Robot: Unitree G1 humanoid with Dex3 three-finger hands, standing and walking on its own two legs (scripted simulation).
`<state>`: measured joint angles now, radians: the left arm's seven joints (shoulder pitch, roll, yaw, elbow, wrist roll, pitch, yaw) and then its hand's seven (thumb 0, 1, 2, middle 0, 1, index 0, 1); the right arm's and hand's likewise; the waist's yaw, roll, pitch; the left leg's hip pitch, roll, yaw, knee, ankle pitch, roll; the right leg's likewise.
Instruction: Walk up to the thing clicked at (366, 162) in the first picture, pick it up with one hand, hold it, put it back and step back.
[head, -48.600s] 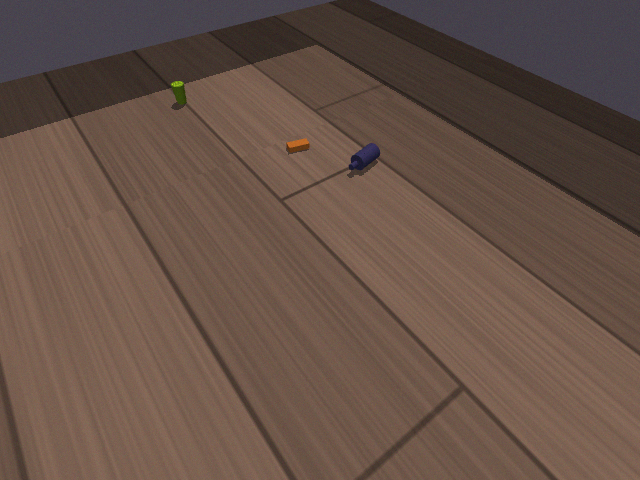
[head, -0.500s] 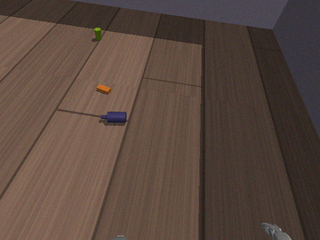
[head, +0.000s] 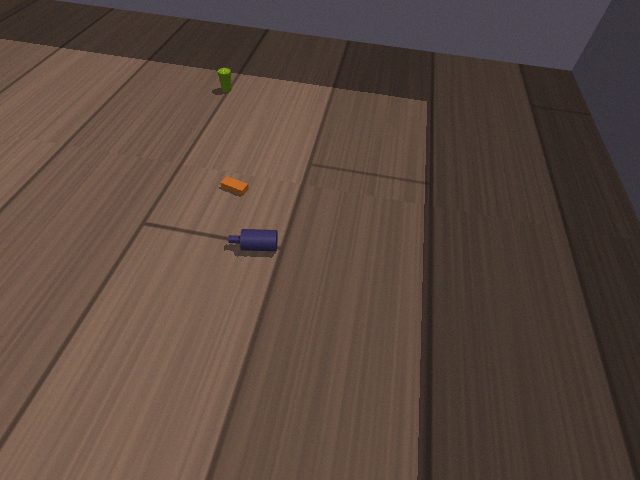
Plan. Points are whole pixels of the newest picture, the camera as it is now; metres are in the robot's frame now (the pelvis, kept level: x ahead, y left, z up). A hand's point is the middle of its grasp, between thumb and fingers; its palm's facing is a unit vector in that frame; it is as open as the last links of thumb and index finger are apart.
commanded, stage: step back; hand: left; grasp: from above
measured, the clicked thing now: (252, 240) +1.05 +0.21 -0.72
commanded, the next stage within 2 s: stand in 0.42 s
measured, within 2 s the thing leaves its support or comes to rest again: neither
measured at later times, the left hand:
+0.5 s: hand out of the picture +0.15 +0.22 -0.14, palm faces -0.01 -0.94 -0.34, open 7.4 cm
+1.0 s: hand out of the picture +0.10 +0.22 -0.14, palm faces -0.02 -0.94 -0.35, open 7.4 cm
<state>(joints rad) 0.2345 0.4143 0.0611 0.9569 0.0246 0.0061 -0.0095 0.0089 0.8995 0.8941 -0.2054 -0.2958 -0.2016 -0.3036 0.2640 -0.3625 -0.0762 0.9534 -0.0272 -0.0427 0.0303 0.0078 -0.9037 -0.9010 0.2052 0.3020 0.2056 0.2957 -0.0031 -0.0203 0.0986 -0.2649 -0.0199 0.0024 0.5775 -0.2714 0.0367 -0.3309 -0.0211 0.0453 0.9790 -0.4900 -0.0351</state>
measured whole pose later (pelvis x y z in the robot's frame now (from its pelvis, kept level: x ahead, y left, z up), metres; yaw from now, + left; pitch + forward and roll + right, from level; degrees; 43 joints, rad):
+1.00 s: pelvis +0.02 -0.03 +0.02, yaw +0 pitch -3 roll +1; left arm 0.11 0.36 0.00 1.14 0.01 -0.03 -0.02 0.01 0.90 0.89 -0.21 -0.30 -0.20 -0.30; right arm 0.11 -0.35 -0.01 1.13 -0.01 -0.02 0.02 0.00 -0.90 -0.90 0.20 0.30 0.20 0.30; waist 0.01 0.00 0.06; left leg -0.08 0.02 0.00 0.34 -0.20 -0.02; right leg -0.19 -0.01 -0.03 0.35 -0.11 -0.01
